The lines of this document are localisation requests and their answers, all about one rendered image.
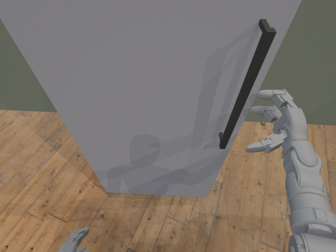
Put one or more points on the fridge door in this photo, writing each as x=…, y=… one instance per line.
x=146, y=86

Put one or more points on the right robot hand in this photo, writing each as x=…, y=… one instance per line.
x=292, y=121

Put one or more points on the robot right upper arm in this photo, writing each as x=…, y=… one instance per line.
x=302, y=242

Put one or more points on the robot right forearm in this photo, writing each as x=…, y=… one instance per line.
x=309, y=204

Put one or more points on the left robot hand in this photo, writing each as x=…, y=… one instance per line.
x=74, y=239

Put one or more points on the handle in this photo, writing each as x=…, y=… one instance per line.
x=264, y=44

